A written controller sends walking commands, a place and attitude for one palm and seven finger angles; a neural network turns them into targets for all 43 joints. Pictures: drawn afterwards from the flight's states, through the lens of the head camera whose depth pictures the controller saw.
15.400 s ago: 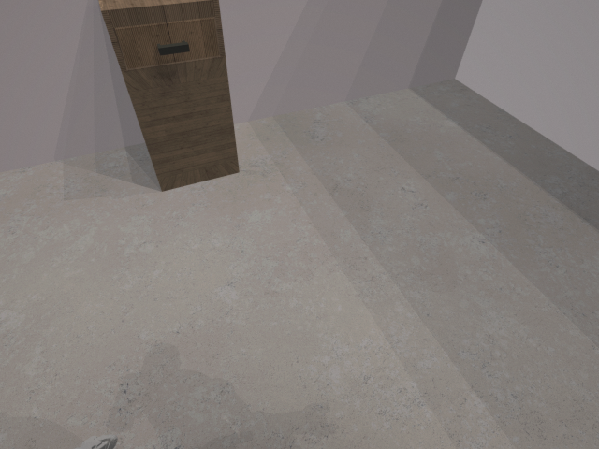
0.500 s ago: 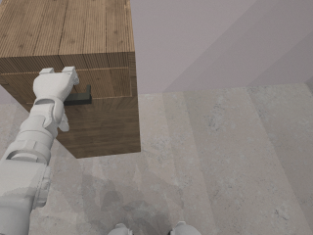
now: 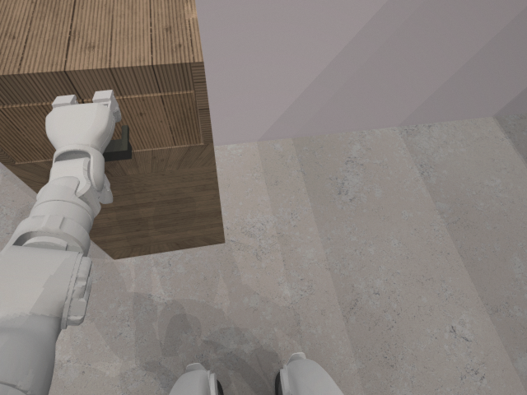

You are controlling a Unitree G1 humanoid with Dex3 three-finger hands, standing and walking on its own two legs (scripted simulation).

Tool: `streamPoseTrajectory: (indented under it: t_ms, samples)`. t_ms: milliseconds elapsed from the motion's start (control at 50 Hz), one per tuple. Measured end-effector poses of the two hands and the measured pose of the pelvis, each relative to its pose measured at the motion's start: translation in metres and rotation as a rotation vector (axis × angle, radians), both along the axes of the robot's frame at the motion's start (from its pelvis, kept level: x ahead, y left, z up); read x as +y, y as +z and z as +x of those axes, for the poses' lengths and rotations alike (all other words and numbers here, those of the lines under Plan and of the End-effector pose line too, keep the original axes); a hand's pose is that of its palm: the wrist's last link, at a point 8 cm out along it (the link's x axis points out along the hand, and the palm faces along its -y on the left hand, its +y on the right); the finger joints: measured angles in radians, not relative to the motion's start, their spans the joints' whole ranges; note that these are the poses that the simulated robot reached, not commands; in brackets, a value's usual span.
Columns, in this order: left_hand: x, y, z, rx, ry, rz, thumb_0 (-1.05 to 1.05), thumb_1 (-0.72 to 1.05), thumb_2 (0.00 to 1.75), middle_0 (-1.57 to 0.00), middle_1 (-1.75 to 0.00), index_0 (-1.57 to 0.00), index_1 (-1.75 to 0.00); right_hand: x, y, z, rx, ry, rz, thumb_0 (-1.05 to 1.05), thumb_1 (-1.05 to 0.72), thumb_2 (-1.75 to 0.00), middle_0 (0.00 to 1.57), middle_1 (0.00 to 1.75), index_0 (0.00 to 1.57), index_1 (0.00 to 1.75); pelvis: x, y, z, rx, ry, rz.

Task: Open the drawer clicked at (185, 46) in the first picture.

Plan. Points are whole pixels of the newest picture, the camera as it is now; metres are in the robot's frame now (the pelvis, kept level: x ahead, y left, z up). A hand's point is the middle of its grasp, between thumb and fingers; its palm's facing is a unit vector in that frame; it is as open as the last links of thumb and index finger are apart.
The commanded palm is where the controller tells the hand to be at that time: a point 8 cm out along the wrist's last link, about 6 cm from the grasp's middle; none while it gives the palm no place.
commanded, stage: lower the fingers behind the handle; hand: left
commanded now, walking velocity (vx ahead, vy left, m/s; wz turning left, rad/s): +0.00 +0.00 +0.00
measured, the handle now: (98, 142) +0.56 +0.24 -0.02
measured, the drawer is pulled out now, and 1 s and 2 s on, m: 0.00 0.00 0.00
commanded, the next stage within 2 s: close the thumb around the handle in 0.96 s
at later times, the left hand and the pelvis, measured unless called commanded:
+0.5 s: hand (102, 170) +0.51 +0.23 -0.04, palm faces -0.03 -0.01 -1.00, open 13.8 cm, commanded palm +0.51 +0.21 +0.01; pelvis -0.01 +0.00 -0.04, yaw +0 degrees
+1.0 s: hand (101, 171) +0.51 +0.23 -0.05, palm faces -0.05 -0.03 -1.00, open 13.8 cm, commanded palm +0.51 +0.22 +0.01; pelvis +0.00 +0.00 -0.03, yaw -1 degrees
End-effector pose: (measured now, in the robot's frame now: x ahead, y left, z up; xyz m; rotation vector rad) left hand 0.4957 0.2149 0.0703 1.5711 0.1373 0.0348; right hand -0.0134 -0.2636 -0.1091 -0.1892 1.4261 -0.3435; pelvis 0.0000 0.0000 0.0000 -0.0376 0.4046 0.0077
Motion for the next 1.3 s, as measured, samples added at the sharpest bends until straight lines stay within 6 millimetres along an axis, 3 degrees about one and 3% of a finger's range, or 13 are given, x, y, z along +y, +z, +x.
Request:
streamPoseTrajectory:
  t_ms: [80,160,260,440,680,1120,1300]
  samples:
    - [0.005,-0.004,0.0,0.031,-0.004,-0.005,0.0,-0.49,0.3,-0.32,-1.21,-0.29,-1.23,-0.006,0.0,-0.01,-0.002,0.002,-0.028,0.0,-0.9,-0.9,0.2,0.3,0.2,0.3,-0.001,-0.005,-0.007,0.008,-0.001,0.0]
    - [0.017,-0.024,-0.004,0.08,0.002,0.003,0.0,-0.49,0.3,-0.32,-1.21,-0.3,-1.22,-0.012,-0.003,-0.021,0.012,0.001,-0.058,0.0,-0.9,-0.9,0.2,0.3,0.2,0.3,-0.002,-0.014,-0.013,0.03,-0.003,-0.002]
    - [0.017,-0.033,-0.006,0.015,-0.072,-0.001,0.0,-0.49,0.3,-0.32,-1.25,-0.31,-1.21,-0.014,-0.013,-0.033,0.056,0.017,-0.072,0.0,-0.9,-0.9,0.2,0.3,0.2,0.3,-0.001,-0.026,-0.017,0.065,0.004,-0.01]
    - [0.016,-0.06,-0.004,-0.028,-0.033,-0.026,0.0,-0.49,0.3,-0.32,-1.22,-0.32,-1.2,-0.003,-0.025,-0.03,0.067,0.017,-0.045,0.0,-0.9,-0.9,0.2,0.3,0.2,0.3,0.001,-0.036,-0.016,0.101,0.008,-0.025]
    - [0.013,-0.056,0.0,0.006,0.0,-0.011,0.0,-0.49,0.3,-0.32,-1.21,-0.34,-1.22,0.011,-0.026,-0.013,0.043,0.021,0.001,0.0,-0.9,-0.9,0.2,0.3,0.2,0.3,0.004,-0.03,-0.005,0.084,0.008,-0.028]
    - [0.016,-0.062,0.0,-0.03,-0.024,-0.03,0.0,-0.48,0.3,-0.32,-1.21,-0.34,-1.22,-0.001,-0.026,-0.003,0.061,0.029,-0.022,0.0,-0.9,-0.9,0.2,0.3,0.2,0.3,0.003,-0.032,0.001,0.091,0.003,-0.025]
    - [0.013,-0.056,-0.002,0.006,0.0,-0.011,0.0,-0.24,0.41,-0.34,-1.23,-0.35,-1.24,0.002,-0.024,-0.001,0.039,0.015,-0.007,0.0,-0.9,-0.9,0.2,0.3,0.2,0.3,0.002,-0.026,0.003,0.073,0.0,-0.022]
